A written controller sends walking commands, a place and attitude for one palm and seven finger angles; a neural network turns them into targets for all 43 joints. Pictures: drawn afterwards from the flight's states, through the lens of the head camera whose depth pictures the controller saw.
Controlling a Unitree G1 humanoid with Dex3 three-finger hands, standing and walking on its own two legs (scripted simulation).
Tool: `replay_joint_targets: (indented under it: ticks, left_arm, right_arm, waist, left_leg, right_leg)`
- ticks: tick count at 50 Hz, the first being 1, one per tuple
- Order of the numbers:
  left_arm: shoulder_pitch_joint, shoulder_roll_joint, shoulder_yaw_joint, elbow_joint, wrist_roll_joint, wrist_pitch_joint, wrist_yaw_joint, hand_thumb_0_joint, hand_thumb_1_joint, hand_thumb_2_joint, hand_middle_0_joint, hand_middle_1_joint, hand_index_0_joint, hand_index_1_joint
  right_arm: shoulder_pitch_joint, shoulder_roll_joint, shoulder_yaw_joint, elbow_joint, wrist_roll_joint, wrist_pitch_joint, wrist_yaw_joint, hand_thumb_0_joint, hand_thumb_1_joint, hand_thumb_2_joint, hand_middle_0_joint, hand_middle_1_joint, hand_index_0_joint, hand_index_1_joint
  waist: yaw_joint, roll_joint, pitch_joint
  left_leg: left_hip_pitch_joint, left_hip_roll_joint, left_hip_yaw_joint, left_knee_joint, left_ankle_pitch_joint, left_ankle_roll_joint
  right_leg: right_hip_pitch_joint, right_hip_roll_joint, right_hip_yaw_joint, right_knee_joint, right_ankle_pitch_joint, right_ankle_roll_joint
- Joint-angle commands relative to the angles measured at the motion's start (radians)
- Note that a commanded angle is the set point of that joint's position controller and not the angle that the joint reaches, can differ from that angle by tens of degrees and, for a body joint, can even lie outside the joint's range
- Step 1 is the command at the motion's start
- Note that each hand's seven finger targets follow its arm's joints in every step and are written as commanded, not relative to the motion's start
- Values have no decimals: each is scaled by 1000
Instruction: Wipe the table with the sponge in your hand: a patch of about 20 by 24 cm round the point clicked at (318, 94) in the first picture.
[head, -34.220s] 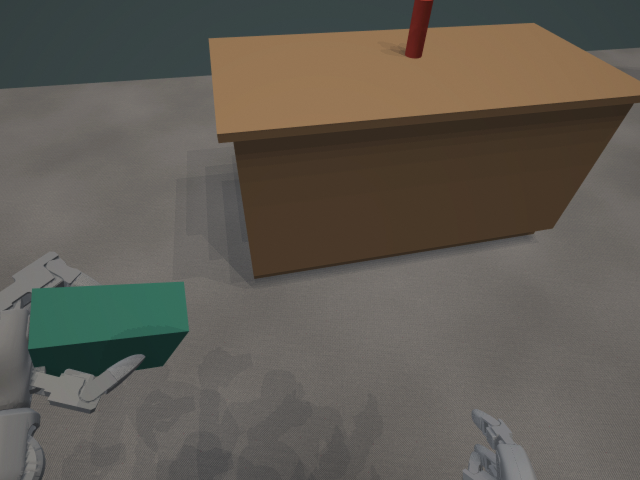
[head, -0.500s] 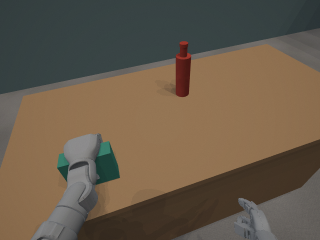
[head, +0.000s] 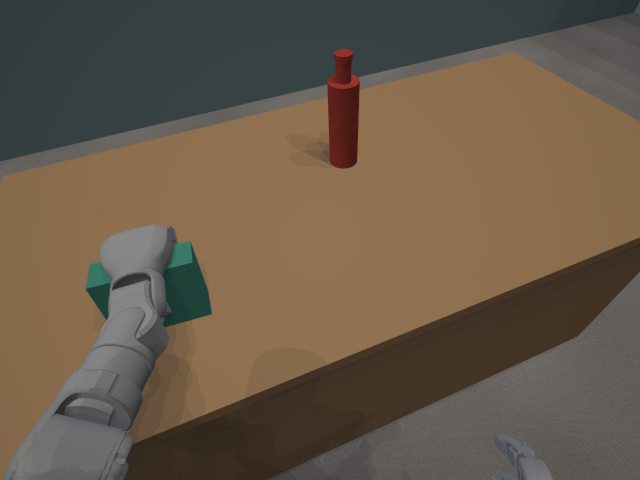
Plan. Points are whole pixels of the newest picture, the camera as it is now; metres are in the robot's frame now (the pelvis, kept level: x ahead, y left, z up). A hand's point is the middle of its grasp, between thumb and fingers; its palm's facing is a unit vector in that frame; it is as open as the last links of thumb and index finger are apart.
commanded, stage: wipe forward along the middle lane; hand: left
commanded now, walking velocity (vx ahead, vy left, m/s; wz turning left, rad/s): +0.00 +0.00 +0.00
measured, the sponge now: (158, 298) +0.36 +0.27 +0.00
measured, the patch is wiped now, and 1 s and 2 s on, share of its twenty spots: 1.00 1.00 1.00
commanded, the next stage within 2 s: slide back across to the first lane in 0.66 s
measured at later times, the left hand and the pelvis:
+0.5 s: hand (150, 252) +0.41 +0.29 +0.04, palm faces -0.10 -0.02 -0.99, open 9.3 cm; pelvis +0.01 +0.01 +0.00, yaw +0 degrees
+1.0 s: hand (138, 237) +0.44 +0.32 +0.04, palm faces -0.09 -0.03 -1.00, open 9.3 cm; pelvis +0.01 +0.02 +0.00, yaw -2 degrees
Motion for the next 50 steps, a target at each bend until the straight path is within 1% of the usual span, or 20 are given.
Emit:
replay_joint_targets:
  ticks: [1, 3, 4, 7, 9, 13, 14, 17, 23, 25, 27, 29, 31, 35, 37, 39, 41, 44, 46, 50]
  left_arm:
    - [-315, 224, 56, -6, 54, -1, 50, 0, 100, 1300, -1200, -1600, -1200, -1600]
    - [-301, 246, 77, 8, 49, -7, 52, 0, 100, 1300, -1200, -1600, -1200, -1600]
    - [-319, 293, 116, 15, 48, -12, 56, 0, 100, 1300, -1200, -1600, -1200, -1600]
    - [-305, 250, 83, 35, 50, -19, 62, 0, 100, 1300, -1200, -1600, -1200, -1600]
    - [-354, 280, 102, 45, 52, -20, 66, 0, 100, 1300, -1200, -1600, -1200, -1600]
    - [-396, 245, 64, 86, 59, -22, 71, 0, 100, 1300, -1200, -1600, -1200, -1600]
    - [-408, 292, 106, 88, 57, -26, 72, 0, 100, 1300, -1200, -1600, -1200, -1600]
    - [-426, 256, 68, 118, 69, -29, 78, 0, 100, 1300, -1200, -1600, -1200, -1600]
    - [-448, 255, 73, 147, 70, -30, 87, 0, 100, 1300, -1200, -1600, -1200, -1600]
    - [-492, 296, 94, 148, 75, -32, 91, 0, 100, 1300, -1200, -1600, -1200, -1600]
    - [-506, 287, 81, 170, 74, -28, 92, 0, 100, 1300, -1200, -1600, -1200, -1600]
    - [-535, 341, 118, 179, 80, -29, 93, 0, 100, 1300, -1200, -1600, -1200, -1600]
    - [-556, 321, 89, 201, 86, -29, 94, 0, 100, 1300, -1200, -1600, -1200, -1600]
    - [-560, 369, 116, 228, 98, -36, 90, 0, 100, 1300, -1200, -1600, -1200, -1600]
    - [-567, 335, 93, 236, 98, -40, 89, 0, 100, 1300, -1200, -1600, -1200, -1600]
    - [-533, 398, 154, 227, 91, -47, 88, 0, 100, 1300, -1200, -1600, -1200, -1600]
    - [-549, 374, 125, 206, 89, -53, 89, 0, 100, 1300, -1200, -1600, -1200, -1600]
    - [-520, 484, 209, 182, 81, -58, 89, 0, 100, 1300, -1200, -1600, -1200, -1600]
    - [-516, 463, 181, 167, 83, -58, 85, 0, 100, 1300, -1200, -1600, -1200, -1600]
    - [-466, 504, 214, 117, 81, -66, 70, 0, 100, 1300, -1200, -1600, -1200, -1600]
  right_arm:
    - [-83, -122, -45, -130, -7, -46, -5, 0, -900, -900, 200, 300, 200, 300]
    - [-74, -126, -47, -129, -8, -44, -1, 0, -900, -900, 200, 300, 200, 300]
    - [-70, -133, -48, -122, -8, -42, -1, 0, -900, -900, 200, 300, 200, 300]
    - [-56, -129, -50, -124, -8, -41, 7, 0, -900, -900, 200, 300, 200, 300]
    - [-51, -135, -50, -116, -8, -38, 9, 0, -900, -900, 200, 300, 200, 300]
    - [-31, -136, -54, -103, -7, -38, 12, 0, -900, -900, 200, 300, 200, 300]
    - [-28, -140, -55, -100, -9, -37, 11, 0, -900, -900, 200, 300, 200, 300]
    - [-13, -138, -56, -93, -9, -36, 14, 0, -900, -900, 200, 300, 200, 300]
    - [8, -141, -61, -90, -11, -30, 22, 0, -900, -900, 200, 300, 200, 300]
    - [20, -146, -61, -84, -12, -28, 21, 0, -900, -900, 200, 300, 200, 300]
    - [19, -145, -58, -84, -12, -29, 22, 0, -900, -900, 200, 300, 200, 300]
    - [25, -151, -59, -77, -13, -28, 21, 0, -900, -900, 200, 300, 200, 300]
    - [41, -148, -60, -76, -13, -31, 21, 0, -900, -900, 200, 300, 200, 300]
    - [65, -153, -61, -74, -15, -29, 25, 0, -900, -900, 200, 300, 200, 300]
    - [75, -151, -65, -72, -17, -30, 28, 0, -900, -900, 200, 300, 200, 300]
    - [75, -155, -67, -76, -18, -27, 30, 0, -900, -900, 200, 300, 200, 300]
    - [77, -150, -67, -83, -14, -26, 31, 0, -900, -900, 200, 300, 200, 300]
    - [70, -160, -67, -83, -14, -25, 31, 0, -900, -900, 200, 300, 200, 300]
    - [72, -158, -67, -87, -10, -28, 32, 0, -900, -900, 200, 300, 200, 300]
    - [65, -161, -72, -90, -7, -30, 34, 0, -900, -900, 200, 300, 200, 300]
  waist:
    - [-19, -111, -173]
    - [-12, -117, -199]
    - [-12, -129, -212]
    - [-13, -111, -215]
    - [-21, -116, -214]
    - [-42, -116, -203]
    - [-34, -117, -222]
    - [-48, -102, -217]
    - [-49, -103, -245]
    - [-58, -104, -258]
    - [-64, -95, -235]
    - [-63, -79, -250]
    - [-75, -86, -249]
    - [-67, -49, -283]
    - [-79, -61, -281]
    - [-50, -49, -327]
    - [-64, -47, -313]
    - [-31, -53, -344]
    - [-40, -36, -319]
    - [-21, -16, -346]
  left_leg:
    - [1, -54, 26, -55, -17, 57]
    - [-2, -55, 29, -50, 1, 57]
    - [-8, -52, 24, -52, 8, 56]
    - [-14, -53, 30, -46, 25, 58]
    - [-18, -52, 24, -51, 26, 59]
    - [-14, -48, 28, -43, 26, 61]
    - [-18, -47, 21, -46, 33, 60]
    - [-19, -46, 25, -36, 46, 60]
    - [-19, -43, 21, -28, 74, 57]
    - [-24, -42, 20, -24, 74, 61]
    - [-37, -42, 22, -24, 56, 60]
    - [-37, -39, 13, -25, 62, 58]
    - [-41, -39, 17, -21, 50, 60]
    - [-50, -41, 13, -12, 71, 58]
    - [-47, -37, 19, -3, 72, 59]
    - [-51, -39, 14, -3, 102, 57]
    - [-45, -40, 18, -5, 91, 60]
    - [-52, -43, 16, -16, 103, 62]
    - [-47, -46, 21, -21, 102, 64]
    - [-5, -47, 21, -32, 154, 67]
  right_leg:
    - [102, -4, 45, -135, -56, -7]
    - [122, -5, 50, -136, -29, -6]
    - [134, -2, 53, -132, -18, -7]
    - [132, -4, 45, -123, 22, -6]
    - [127, -1, 43, -122, 24, -8]
    - [91, -1, 34, -120, 26, -5]
    - [104, 1, 32, -114, 29, -9]
    - [84, 2, 26, -104, 56, -8]
    - [75, 6, 14, -85, 90, -11]
    - [78, 7, 17, -83, 89, -10]
    - [60, 6, 18, -87, 74, -8]
    - [58, 7, 17, -82, 66, -13]
    - [43, 8, 15, -81, 53, -9]
    - [52, 11, 16, -66, 77, -14]
    - [37, 12, 15, -67, 84, -11]
    - [82, 12, 20, -60, 120, -17]
    - [75, 13, 16, -62, 108, -12]
    - [137, 9, 28, -70, 125, -14]
    - [134, 9, 24, -74, 126, -11]
    - [183, 10, 24, -77, 179, -14]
